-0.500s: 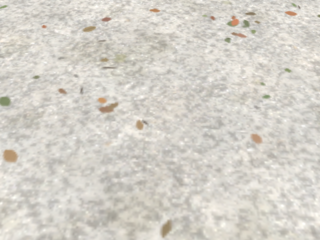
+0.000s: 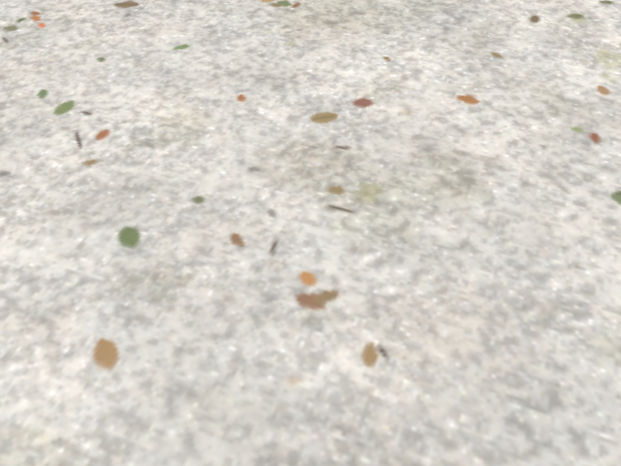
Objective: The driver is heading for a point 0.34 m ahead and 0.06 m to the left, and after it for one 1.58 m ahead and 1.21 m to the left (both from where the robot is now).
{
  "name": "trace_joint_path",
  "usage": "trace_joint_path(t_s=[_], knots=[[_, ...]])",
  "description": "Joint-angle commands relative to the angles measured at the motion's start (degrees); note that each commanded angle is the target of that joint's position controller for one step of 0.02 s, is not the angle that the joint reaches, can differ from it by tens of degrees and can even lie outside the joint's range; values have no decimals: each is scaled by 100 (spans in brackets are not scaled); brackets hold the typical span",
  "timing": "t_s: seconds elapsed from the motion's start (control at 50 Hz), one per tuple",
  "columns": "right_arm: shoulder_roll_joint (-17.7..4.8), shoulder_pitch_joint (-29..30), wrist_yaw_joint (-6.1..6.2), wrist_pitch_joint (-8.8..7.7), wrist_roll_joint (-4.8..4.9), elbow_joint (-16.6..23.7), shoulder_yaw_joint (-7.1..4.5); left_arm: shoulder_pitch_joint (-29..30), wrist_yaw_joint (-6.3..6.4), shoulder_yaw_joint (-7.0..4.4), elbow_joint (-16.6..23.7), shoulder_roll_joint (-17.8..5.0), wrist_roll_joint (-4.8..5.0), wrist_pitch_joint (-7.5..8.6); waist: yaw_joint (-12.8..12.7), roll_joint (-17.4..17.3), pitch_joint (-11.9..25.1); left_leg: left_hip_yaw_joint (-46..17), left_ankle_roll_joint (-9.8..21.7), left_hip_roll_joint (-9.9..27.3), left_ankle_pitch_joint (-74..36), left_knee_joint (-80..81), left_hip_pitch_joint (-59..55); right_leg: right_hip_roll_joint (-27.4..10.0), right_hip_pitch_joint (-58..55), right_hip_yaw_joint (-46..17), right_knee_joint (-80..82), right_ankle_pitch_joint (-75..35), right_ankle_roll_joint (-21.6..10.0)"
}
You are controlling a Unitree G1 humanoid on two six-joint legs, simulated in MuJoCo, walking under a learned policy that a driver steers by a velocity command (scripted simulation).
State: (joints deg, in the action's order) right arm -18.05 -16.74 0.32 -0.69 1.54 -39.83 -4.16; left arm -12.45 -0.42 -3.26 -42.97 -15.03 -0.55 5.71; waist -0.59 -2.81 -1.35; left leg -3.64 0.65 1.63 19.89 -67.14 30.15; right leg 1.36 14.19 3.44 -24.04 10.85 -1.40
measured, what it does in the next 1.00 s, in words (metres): walks ahead, turning left: left foot, then right foot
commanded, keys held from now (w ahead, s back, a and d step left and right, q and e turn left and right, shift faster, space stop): w+q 1.00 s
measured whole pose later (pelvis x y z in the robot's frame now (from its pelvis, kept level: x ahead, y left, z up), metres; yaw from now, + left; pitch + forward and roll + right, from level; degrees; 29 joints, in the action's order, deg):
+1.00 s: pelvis +0.55 +0.14 +0.00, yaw +36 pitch +1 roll -2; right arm -18.2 -16.5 0.5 -0.6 1.6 -38.9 -4.2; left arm -12.9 -0.6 -3.3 -43.0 -15.2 -0.6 5.4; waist -0.8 -2.7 -1.7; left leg -3.9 0.4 1.8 19.8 -67.0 29.9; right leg 1.3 13.7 3.9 -23.8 11.1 -1.4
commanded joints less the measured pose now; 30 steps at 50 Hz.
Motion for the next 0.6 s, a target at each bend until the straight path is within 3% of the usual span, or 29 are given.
trace_joint_path(t_s=[0.02,0.06,0.14,0.2,0.24,0.28,0.3,0.32,0.34,0.36,0.38,0.4,0.42,0.44,0.46,0.5,0.54,0.6], knots=[[-251,170,-24,-17,-8,558,-90,22,18,-196,189,-735,22,108,-28,856,-28,-223,-80,485,-428,286,1015,-1614,-658,-1270,1480,-567,-939],[-200,362,-44,-19,-33,636,-65,-26,25,-247,100,-872,17,110,-55,730,-23,-211,-137,529,-868,765,1166,-1666,-821,-914,1546,-1010,-996],[-97,952,-181,-101,-26,742,-5,-79,53,-278,-26,-1023,52,37,-260,628,-132,116,-81,448,-1998,2096,887,-1494,-995,-63,1554,-1434,-806],[-56,1450,-284,-117,-8,925,23,-345,66,-319,-174,-1171,120,-44,-423,591,-287,368,38,363,-2077,2738,773,-1609,-1334,229,1506,-1515,-710],[-129,1605,-339,-107,-6,1043,-5,-425,64,-358,-243,-1276,188,-113,-390,620,-344,500,190,277,-1711,2996,723,-1736,-1679,371,1304,-2010,-629],[-318,1404,-355,-75,-45,1075,-104,-397,91,-415,-249,-1453,247,-184,-150,780,-103,799,423,-50,-1102,3114,163,-1754,-1922,596,621,-3813,-514],[-493,966,-343,-49,-57,994,-204,-373,110,-438,-241,-1530,273,-228,140,834,192,950,574,-282,-883,3179,-471,-1706,-1916,719,-111,-4681,-445],[-751,65,-296,-23,-39,756,-367,-303,132,-410,-216,-1474,292,-259,657,716,653,1015,786,-528,-1209,3524,-1751,-1533,-1488,904,-1258,-4836,-286],[-1166,-938,-182,37,-8,504,-552,-396,153,-301,-135,-1221,150,-238,1074,205,1186,111,1089,-89,-1263,3589,-3569,-1315,-90,902,-2967,-3225,-40],[-1820,-667,-147,-24,40,567,-599,-895,76,-21,240,-383,-89,-104,280,-1374,1645,-3232,2139,1413,-244,4133,-5239,-140,2469,432,-4975,2166,292],[-1346,-863,-180,-124,3,745,-455,-338,-2,-75,287,-855,105,102,754,-731,2340,-4424,2323,1732,609,4929,-5445,-84,3055,-851,-5581,2364,226],[-1032,-678,-202,-212,-48,644,-351,190,-43,-144,461,-1121,308,202,799,-440,1475,-3603,2025,1577,213,5054,-4895,-335,3486,-852,-5471,1770,124],[-906,-361,-199,-255,-39,639,-301,251,-19,-105,465,-1038,246,258,546,-27,975,-2926,1831,1329,-357,5050,-4052,-573,3262,-827,-4957,1262,74],[-757,35,-186,-259,-61,687,-249,240,22,-125,403,-1038,86,264,298,158,662,-2420,1690,1115,-1033,5082,-3281,-731,2877,-825,-4462,978,123],[-634,278,-163,-264,-130,774,-195,126,23,-159,369,-1080,25,210,91,63,541,-2099,1644,953,-1588,5196,-2750,-835,2472,-866,-4207,781,161],[-645,396,-118,-286,-135,764,-191,18,14,-154,346,-977,-21,86,-58,17,454,-1836,1707,855,-2209,5362,-2197,-821,2158,-775,-3826,636,324],[-743,280,-42,-299,-111,661,-213,224,28,-105,408,-814,-57,7,-41,83,296,-1466,1685,696,-2497,5434,-1785,-733,2107,-670,-3251,225,495],[-831,53,43,-263,-67,507,-241,922,0,-8,582,-593,-45,2,211,-21,102,-1109,1403,365,-2098,5393,-1502,-502,1892,-627,-1877,-1015,589]])
Velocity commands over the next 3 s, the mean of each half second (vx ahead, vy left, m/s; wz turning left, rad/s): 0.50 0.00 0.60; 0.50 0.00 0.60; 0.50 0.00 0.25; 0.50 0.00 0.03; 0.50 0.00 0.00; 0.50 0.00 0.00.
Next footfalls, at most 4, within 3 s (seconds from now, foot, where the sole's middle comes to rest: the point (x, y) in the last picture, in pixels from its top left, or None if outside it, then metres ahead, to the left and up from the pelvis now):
0.34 left None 0.32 0.17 -0.78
0.82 right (302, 389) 0.66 0.08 -0.78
1.32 left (139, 369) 0.71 0.46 -0.78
1.84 right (158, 241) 1.10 0.49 -0.78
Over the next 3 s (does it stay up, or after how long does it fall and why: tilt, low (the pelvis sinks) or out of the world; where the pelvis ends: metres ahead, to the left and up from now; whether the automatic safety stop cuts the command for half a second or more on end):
stays up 1.39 0.88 -0.01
